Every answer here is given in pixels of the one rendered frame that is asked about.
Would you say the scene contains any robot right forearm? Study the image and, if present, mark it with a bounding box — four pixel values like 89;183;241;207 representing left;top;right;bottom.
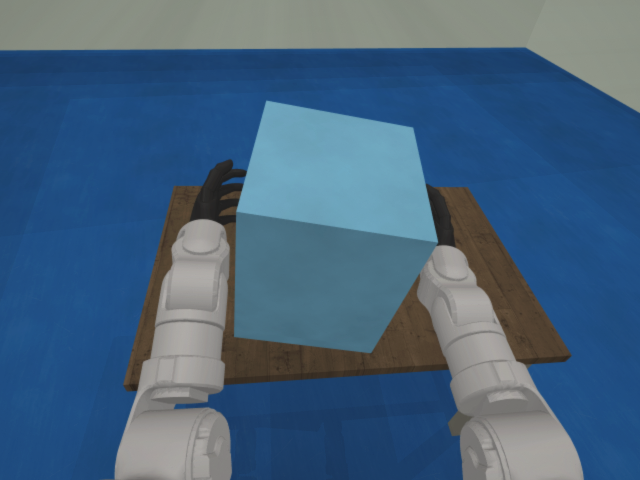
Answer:
417;245;584;480

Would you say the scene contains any robot left forearm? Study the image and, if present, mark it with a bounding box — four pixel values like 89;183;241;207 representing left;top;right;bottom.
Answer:
115;219;230;479

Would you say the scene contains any table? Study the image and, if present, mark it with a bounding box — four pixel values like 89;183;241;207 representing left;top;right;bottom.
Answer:
123;186;572;436

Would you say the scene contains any robot right upper arm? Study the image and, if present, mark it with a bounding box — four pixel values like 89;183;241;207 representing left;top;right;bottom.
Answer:
460;410;582;480

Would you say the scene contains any carton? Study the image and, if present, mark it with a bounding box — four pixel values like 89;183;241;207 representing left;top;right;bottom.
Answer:
234;101;438;353

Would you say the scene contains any robot left upper arm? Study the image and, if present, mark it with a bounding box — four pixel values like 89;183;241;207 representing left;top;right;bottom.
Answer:
104;407;232;480

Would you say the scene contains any right robot hand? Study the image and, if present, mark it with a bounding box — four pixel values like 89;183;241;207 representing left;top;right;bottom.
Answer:
426;184;456;248

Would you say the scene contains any left robot hand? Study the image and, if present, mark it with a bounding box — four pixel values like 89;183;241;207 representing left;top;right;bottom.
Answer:
190;159;247;225

